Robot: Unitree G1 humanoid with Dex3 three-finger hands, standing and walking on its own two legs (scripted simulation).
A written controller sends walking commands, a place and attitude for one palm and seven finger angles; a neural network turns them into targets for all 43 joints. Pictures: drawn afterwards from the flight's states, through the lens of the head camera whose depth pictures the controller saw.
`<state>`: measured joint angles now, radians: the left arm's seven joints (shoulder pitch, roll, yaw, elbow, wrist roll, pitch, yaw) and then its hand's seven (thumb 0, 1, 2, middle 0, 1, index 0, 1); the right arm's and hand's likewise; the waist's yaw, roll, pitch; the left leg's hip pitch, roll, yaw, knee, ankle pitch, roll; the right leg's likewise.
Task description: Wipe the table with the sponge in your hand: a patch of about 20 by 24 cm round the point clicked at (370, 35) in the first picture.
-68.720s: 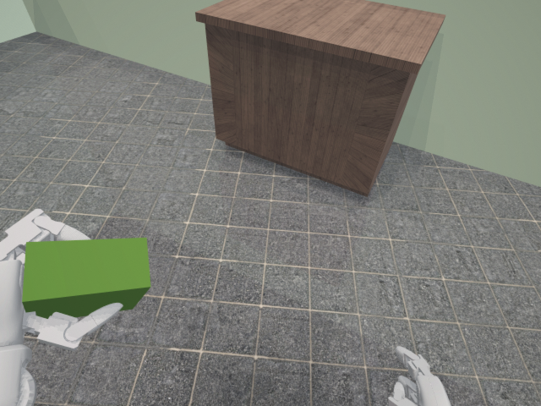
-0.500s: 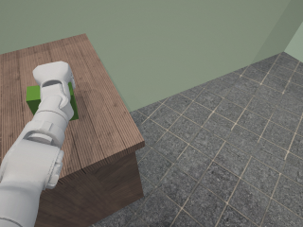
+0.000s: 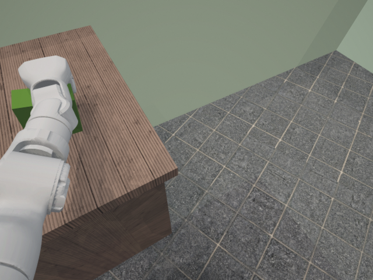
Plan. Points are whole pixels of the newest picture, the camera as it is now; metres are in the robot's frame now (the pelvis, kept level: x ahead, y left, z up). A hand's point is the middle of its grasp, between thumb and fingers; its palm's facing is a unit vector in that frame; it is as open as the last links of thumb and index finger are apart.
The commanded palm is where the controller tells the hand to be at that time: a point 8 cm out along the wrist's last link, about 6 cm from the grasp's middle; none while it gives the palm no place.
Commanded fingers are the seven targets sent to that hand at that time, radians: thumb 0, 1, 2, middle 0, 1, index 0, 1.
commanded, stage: wipe back along the third lane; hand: left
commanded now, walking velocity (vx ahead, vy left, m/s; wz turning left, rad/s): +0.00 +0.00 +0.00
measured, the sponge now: (52, 118) +0.48 +0.28 +0.06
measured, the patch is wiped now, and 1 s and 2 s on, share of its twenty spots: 1.00 1.00 1.00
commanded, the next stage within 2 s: slide back across to the middle lane in 1.64 s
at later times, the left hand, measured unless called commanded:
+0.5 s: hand (59, 102) +0.48 +0.24 +0.11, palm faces -0.04 +0.05 -1.00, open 9.6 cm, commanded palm +0.45 +0.23 +0.14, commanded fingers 0.00 0.10 1.30 -1.20 -1.60 -1.20 -1.60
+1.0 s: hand (69, 122) +0.42 +0.21 +0.11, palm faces +0.00 +0.02 -1.00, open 9.6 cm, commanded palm +0.39 +0.19 +0.14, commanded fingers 0.00 0.10 1.30 -1.20 -1.60 -1.20 -1.60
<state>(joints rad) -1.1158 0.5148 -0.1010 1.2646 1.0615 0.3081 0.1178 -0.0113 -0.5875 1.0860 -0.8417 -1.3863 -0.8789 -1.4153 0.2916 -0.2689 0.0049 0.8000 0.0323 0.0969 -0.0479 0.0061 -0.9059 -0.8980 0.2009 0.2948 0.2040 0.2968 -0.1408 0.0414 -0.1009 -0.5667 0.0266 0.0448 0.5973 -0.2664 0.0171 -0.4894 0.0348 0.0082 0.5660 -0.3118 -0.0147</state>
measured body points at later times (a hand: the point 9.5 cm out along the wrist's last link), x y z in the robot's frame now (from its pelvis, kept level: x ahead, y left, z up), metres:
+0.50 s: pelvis +0.02 +0.00 +0.01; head +0.05 -0.01 +0.45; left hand +0.48 +0.23 +0.17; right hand +0.08 -0.27 -0.13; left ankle +0.01 +0.11 -0.73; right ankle -0.03 -0.11 -0.73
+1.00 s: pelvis +0.03 -0.01 +0.01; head +0.02 -0.05 +0.46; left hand +0.42 +0.20 +0.17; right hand +0.21 -0.24 -0.11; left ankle +0.01 +0.11 -0.73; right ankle -0.03 -0.11 -0.73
